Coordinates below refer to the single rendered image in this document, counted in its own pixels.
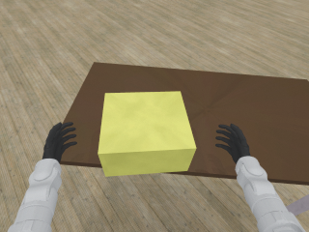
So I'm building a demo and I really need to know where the table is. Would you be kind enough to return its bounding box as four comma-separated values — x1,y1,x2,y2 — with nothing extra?
59,62,309,216

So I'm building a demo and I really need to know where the left robot hand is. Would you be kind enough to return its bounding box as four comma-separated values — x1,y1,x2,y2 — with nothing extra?
42,122,77,163

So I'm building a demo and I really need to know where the robot right forearm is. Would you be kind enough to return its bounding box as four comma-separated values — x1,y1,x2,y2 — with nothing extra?
235,156,306,232

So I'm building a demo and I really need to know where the carton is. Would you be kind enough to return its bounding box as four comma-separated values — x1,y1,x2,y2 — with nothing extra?
98,91,197,177

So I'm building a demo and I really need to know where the robot left forearm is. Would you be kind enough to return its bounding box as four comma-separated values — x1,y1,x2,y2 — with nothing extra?
8,159,62,232

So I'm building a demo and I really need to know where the right robot hand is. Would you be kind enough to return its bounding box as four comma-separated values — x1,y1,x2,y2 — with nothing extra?
215,124,251,164

